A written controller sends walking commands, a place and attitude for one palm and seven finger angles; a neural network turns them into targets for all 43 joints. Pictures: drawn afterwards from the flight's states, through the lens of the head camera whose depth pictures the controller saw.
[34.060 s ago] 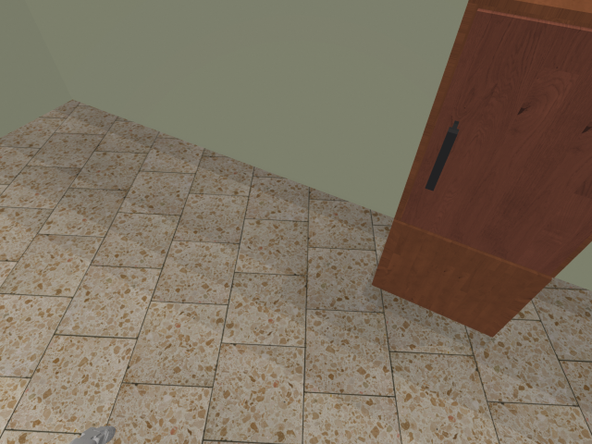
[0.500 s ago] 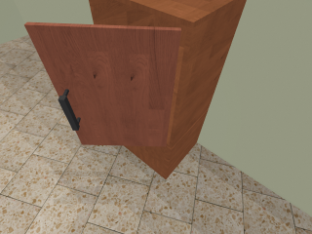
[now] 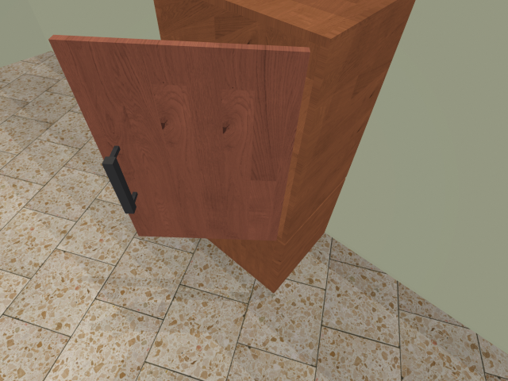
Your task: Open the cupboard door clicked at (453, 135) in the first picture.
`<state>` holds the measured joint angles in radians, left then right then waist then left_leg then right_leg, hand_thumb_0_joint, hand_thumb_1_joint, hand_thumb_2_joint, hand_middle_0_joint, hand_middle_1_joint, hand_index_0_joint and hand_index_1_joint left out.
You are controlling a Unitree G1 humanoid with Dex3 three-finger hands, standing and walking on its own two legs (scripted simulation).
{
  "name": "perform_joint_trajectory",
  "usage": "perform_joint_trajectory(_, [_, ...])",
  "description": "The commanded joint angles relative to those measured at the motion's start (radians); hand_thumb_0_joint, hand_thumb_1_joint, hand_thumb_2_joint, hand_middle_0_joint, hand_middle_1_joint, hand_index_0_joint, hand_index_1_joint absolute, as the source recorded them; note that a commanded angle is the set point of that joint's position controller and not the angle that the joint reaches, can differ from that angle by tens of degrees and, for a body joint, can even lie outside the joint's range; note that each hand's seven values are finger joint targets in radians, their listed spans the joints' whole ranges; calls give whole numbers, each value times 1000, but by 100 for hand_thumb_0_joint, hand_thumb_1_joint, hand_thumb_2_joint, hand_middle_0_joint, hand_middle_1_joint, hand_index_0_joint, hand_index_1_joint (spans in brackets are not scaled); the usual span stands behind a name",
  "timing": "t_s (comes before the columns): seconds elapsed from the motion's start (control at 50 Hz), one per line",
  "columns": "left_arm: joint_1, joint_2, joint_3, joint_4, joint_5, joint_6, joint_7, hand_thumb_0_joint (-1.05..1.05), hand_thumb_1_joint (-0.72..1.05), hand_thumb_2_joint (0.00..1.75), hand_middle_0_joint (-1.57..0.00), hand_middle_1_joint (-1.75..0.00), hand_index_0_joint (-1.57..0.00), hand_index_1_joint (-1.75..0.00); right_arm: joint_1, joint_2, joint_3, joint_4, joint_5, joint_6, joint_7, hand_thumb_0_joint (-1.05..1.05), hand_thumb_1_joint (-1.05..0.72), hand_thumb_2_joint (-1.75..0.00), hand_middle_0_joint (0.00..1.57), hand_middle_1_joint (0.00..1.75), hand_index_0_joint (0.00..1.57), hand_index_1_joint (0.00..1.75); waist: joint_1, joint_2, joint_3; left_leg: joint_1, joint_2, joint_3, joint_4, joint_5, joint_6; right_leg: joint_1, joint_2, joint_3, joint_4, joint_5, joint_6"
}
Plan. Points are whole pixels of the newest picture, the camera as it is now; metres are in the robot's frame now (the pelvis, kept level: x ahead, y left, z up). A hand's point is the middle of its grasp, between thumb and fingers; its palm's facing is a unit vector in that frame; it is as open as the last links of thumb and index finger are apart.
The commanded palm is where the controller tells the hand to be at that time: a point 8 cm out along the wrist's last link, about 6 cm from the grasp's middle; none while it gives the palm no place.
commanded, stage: look again from close up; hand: left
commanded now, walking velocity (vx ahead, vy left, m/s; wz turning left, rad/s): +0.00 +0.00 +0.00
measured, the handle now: (123, 181) +0.52 +0.34 -0.07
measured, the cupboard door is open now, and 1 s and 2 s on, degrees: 39 39 39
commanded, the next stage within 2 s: shuffle to correct the standing spot in 0.58 s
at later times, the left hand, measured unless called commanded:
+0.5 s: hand out of the picture +0.00 +0.22 -0.18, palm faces -0.01 -0.97 -0.24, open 7.4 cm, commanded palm none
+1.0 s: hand out of the picture -0.05 +0.23 -0.20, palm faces +0.03 -0.98 -0.21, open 7.4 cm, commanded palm none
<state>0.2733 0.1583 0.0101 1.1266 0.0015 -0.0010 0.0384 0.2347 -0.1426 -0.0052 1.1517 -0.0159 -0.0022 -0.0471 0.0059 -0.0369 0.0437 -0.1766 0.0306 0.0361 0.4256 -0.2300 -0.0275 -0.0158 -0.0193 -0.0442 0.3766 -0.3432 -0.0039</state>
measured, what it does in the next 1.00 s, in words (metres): shifts its weight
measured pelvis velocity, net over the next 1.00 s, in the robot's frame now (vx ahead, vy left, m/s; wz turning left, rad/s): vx -0.03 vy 0.04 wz -0.02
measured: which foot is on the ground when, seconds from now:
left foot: down 0.00-1.00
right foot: down 0.00-1.00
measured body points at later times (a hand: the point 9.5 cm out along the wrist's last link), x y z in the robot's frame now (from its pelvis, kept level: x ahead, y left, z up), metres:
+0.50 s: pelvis -0.04 +0.03 -0.01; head -0.04 +0.03 +0.44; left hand +0.00 +0.27 -0.16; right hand +0.00 -0.20 -0.16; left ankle +0.00 +0.14 -0.74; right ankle -0.09 -0.11 -0.74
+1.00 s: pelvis -0.03 +0.04 -0.02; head +0.00 +0.06 +0.43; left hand -0.05 +0.28 -0.18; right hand +0.00 -0.20 -0.16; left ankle +0.00 +0.14 -0.74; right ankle -0.09 -0.10 -0.73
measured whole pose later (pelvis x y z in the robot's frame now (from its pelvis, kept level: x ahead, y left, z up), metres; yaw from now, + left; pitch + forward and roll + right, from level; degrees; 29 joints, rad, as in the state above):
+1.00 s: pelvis -0.03 +0.04 -0.02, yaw -1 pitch +0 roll +1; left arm 0.33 0.20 0.02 1.05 0.02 0.04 0.03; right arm 0.27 -0.19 -0.01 1.03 -0.02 0.01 -0.01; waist 0.03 -0.06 0.04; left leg -0.32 -0.03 0.08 0.61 -0.29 0.05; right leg -0.22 -0.08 -0.01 0.69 -0.49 0.01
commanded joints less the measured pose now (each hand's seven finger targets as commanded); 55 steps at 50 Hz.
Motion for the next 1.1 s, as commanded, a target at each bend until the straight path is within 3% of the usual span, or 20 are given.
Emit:
perform_joint_trajectory(0.0, [77,90,14,-19,4,-12,2,0,90,90,-20,-30,-20,-30,64,-116,-21,-22,1,-13,-4,0,-90,-90,20,30,20,30,-4,27,10,63,71,-51,-27,330,33,-90,-95,49,-54,356,-17])
perform_joint_trajectory(0.06, [78,91,13,-18,4,-12,2,0,90,90,-20,-30,-20,-30,67,-113,-20,-20,2,-13,-3,0,-90,-90,20,30,20,30,-4,22,20,58,71,-50,-31,322,33,-90,-96,46,-57,351,-17])
perform_joint_trajectory(0.08, [142,101,2,-19,29,-54,45,0,90,90,-20,-30,-20,-30,-20,-138,-20,-103,14,-33,17,0,-90,-90,20,30,20,30,16,107,25,41,68,2,209,503,23,-205,-123,127,-26,764,11])
perform_joint_trajectory(0.1, [102,153,21,-68,25,-57,40,0,90,90,-20,-30,-20,-30,59,-87,-16,-127,5,-30,25,0,-90,-90,20,30,20,30,-36,83,-31,-41,52,-20,190,257,42,-98,-157,108,45,809,-23])
perform_joint_trajectory(0.12, [82,162,20,-80,20,-65,35,0,90,90,-20,-30,-20,-30,57,-81,-11,-132,0,-29,30,0,-90,-90,20,30,20,30,-24,40,-70,-50,42,-7,149,171,41,-71,-156,104,79,850,-34])
perform_joint_trajectory(0.14, [76,147,15,-92,16,-63,30,0,90,90,-20,-30,-20,-30,76,-98,-12,-147,3,-29,27,0,-90,-90,20,30,20,30,-33,-9,-110,-29,39,-10,138,174,51,-62,-129,82,115,800,-37])
perform_joint_trajectory(0.18, [95,121,11,-102,11,-57,28,0,90,90,-20,-30,-20,-30,96,-129,-17,-154,4,-34,21,0,-90,-90,20,30,20,30,-25,-7,-141,9,63,-26,150,381,66,-75,-95,64,147,702,-33])
perform_joint_trajectory(0.22, [94,112,7,-112,13,-40,26,0,90,90,-20,-30,-20,-30,87,-138,-15,-156,3,-34,18,0,-90,-90,20,30,20,30,-15,108,-94,25,81,-40,137,495,73,-128,-70,52,151,476,-29])
perform_joint_trajectory(0.3, [76,109,-1,-122,12,-11,16,0,90,90,-20,-30,-20,-30,43,-147,-15,-176,2,-18,20,0,-90,-90,20,30,20,30,-5,31,43,-76,80,-77,48,171,78,-217,-46,66,81,110,-26])
perform_joint_trajectory(0.38, [63,126,-1,-133,14,-4,6,0,90,90,-20,-30,-20,-30,30,-153,-16,-179,-2,-13,28,0,-90,-90,20,30,20,30,-3,41,80,-114,70,-94,-29,-57,77,-252,-46,69,51,-38,-23])
perform_joint_trajectory(0.5, [68,146,-3,-133,15,-7,-2,0,90,90,-20,-30,-20,-30,30,-167,-15,-170,-1,-17,32,0,-90,-90,20,30,20,30,0,41,45,-98,68,-95,-65,-97,72,-254,-55,84,29,-38,-23])
perform_joint_trajectory(0.68, [77,152,-5,-103,14,-16,-4,0,90,90,-20,-30,-20,-30,38,-162,-13,-133,5,-23,33,0,-90,-90,20,30,20,30,0,30,13,-52,63,-66,-38,18,65,-237,-80,91,6,37,-19])
perform_joint_trajectory(0.84, [94,218,41,-126,22,0,2,0,90,90,-20,-30,-20,-30,24,-131,-23,-178,-2,6,44,0,-90,-90,20,30,20,30,9,-105,63,-164,-13,33,175,-60,36,-267,-247,225,-26,23,-98])
perform_joint_trajectory(0.88, [81,212,47,-133,25,3,2,0,90,90,-20,-30,-20,-30,57,-136,-25,-175,-1,0,44,0,-90,-90,20,30,20,30,-4,-65,41,-97,-3,20,122,23,44,-282,-210,163,54,76,-79])
perform_joint_trajectory(0.9, [78,196,47,-137,26,8,2,0,90,90,-20,-30,-20,-30,79,-153,-28,-169,-2,-4,43,0,-90,-90,20,30,20,30,-10,19,22,-47,25,-24,82,82,62,-302,-158,105,124,39,-57])
perform_joint_trajectory(0.94, [75,131,37,-150,26,16,0,0,90,90,-20,-30,-20,-30,133,-219,-40,-159,-7,-7,35,0,-90,-90,20,30,20,30,-15,260,1,18,182,-258,-68,120,172,-396,-15,-61,360,-165,-5])
perform_joint_trajectory(0.96, [56,111,30,-160,27,16,0,0,90,90,-20,-30,-20,-30,149,-215,-41,-164,-5,-5,30,0,-90,-90,20,30,20,30,-22,274,4,21,218,-316,-119,127,225,-446,-5,-44,483,-279,-12])
perform_joint_trajectory(1.0, [45,94,30,-163,23,10,-4,0,90,90,-20,-30,-20,-30,105,-197,-35,-185,-7,-5,28,0,-90,-90,20,30,20,30,-5,208,-25,-19,222,-284,-98,182,261,-429,-39,-16,552,-264,-30])
perform_joint_trajectory(1.04, [88,66,26,-147,21,3,-8,0,90,90,-20,-30,-20,-30,48,-182,-32,-205,-9,-5,28,0,-90,-90,20,30,20,30,33,163,-58,-76,183,-189,-46,257,239,-307,-39,-33,398,-174,-23])
perform_joint_trajectory(1.08, [168,83,35,-122,22,-6,-2,0,90,90,-20,-30,-20,-30,7,-177,-32,-224,0,-3,29,0,-90,-90,20,30,20,30,76,92,-75,-184,117,-130,58,189,181,-124,-60,-22,148,42,-17])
